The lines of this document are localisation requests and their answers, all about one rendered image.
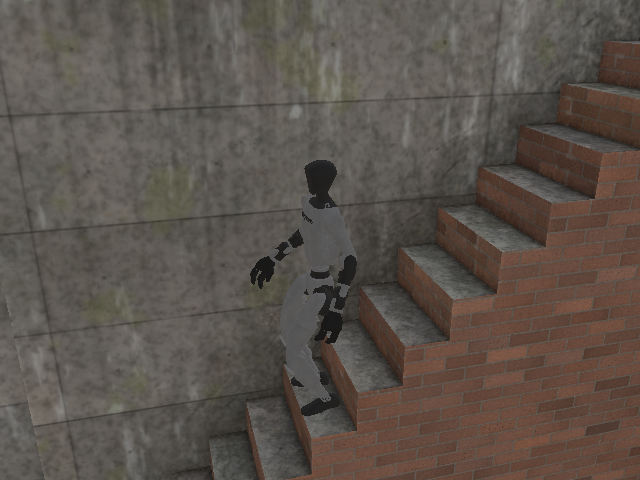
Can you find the left robot upper arm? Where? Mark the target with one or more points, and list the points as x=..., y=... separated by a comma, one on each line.
x=335, y=225

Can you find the robot left forearm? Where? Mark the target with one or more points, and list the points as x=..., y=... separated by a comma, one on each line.
x=340, y=292

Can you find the right robot hand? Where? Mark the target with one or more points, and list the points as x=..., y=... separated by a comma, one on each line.
x=266, y=266

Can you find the left robot hand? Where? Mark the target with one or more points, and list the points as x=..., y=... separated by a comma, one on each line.
x=331, y=322

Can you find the robot left foot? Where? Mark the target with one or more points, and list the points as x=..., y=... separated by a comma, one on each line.
x=318, y=406

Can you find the robot right shin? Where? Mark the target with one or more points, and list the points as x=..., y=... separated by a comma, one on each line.
x=308, y=353

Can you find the robot right forearm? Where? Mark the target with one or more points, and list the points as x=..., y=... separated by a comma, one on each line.
x=286, y=247

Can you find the right robot upper arm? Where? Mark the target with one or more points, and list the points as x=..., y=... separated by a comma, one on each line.
x=303, y=199

